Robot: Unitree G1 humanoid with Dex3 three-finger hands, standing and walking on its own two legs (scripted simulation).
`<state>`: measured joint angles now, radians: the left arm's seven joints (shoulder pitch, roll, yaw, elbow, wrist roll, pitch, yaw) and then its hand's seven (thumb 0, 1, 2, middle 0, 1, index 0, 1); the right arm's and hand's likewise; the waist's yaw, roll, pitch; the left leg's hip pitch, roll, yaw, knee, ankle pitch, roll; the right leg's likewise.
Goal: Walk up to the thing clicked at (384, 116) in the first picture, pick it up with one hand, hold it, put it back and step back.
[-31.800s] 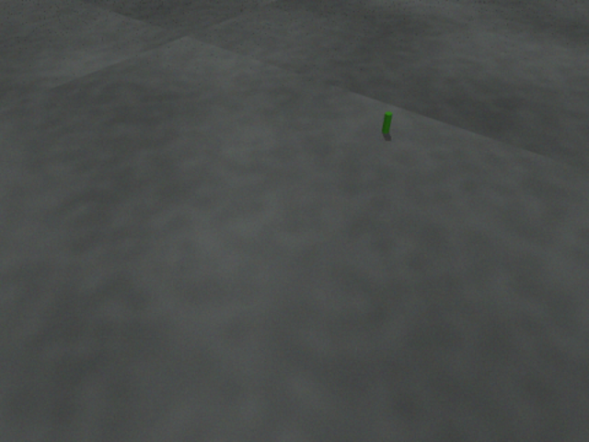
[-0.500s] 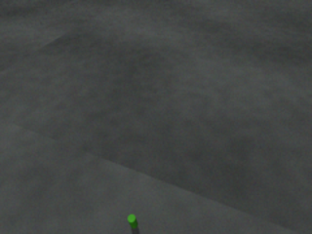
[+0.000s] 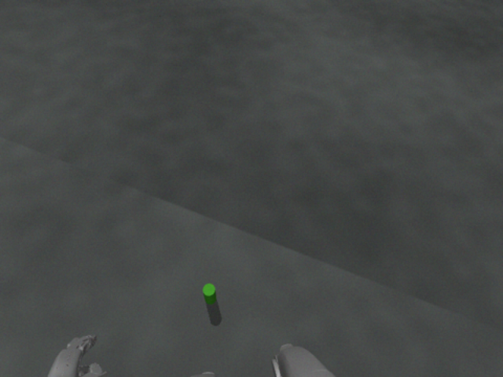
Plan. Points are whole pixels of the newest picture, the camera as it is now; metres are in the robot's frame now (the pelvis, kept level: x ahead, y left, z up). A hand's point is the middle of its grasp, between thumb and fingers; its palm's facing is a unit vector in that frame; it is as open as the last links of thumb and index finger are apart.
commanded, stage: step back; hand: left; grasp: from the side
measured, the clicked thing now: (209, 294) +0.43 +0.12 -0.70
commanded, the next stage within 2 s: none
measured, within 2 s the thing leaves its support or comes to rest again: neither
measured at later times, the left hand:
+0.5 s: hand out of the picture +0.00 +0.25 -0.14, palm faces -0.06 -0.91 -0.40, open 7.4 cm
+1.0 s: hand out of the picture -0.15 +0.27 -0.16, palm faces -0.10 -0.91 -0.40, open 7.4 cm
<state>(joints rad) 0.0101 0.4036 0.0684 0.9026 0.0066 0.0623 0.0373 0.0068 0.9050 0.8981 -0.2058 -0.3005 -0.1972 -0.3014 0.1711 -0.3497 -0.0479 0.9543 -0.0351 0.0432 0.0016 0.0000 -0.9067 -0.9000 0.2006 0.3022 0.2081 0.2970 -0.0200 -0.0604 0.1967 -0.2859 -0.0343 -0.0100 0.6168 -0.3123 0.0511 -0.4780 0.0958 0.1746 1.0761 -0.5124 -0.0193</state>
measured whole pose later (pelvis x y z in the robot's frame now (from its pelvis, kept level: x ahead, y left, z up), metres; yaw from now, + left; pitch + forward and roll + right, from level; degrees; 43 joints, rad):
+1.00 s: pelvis -0.26 +0.00 -0.01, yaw -6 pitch -2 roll -1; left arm 0.19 0.41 0.10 0.82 0.02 0.06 0.00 0.01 0.90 0.90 -0.21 -0.30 -0.20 -0.30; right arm 0.12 -0.38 -0.04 0.78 -0.03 0.02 -0.01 0.00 -0.90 -0.90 0.20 0.30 0.21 0.30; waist 0.01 -0.02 0.18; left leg -0.42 0.06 -0.01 0.64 -0.19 -0.01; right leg -0.27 0.03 0.09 0.82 -0.47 0.02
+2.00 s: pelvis -0.58 -0.06 +0.00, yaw +0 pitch -2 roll +1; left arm 0.25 0.38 0.08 0.88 0.05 -0.01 0.00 0.01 0.90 0.90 -0.21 -0.30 -0.20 -0.30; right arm 0.25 -0.41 -0.06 0.96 -0.04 0.06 0.01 0.00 -0.91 -0.90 0.20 0.30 0.21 0.30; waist 0.04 0.04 0.09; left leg -0.32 -0.02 -0.07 0.80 -0.50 -0.02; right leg -0.29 -0.04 -0.05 0.66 -0.34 -0.03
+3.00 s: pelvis -0.55 -0.02 +0.01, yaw +0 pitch -3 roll +0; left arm 0.09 0.36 0.01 1.09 0.01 -0.02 0.00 0.01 0.90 0.90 -0.21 -0.30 -0.20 -0.30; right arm 0.03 -0.33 -0.01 1.09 -0.01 -0.01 0.02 0.00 -0.91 -0.90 0.20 0.30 0.21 0.30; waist 0.02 0.01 0.08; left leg -0.22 0.04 0.05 0.45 -0.19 0.00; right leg -0.11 -0.02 0.01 0.44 -0.27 0.03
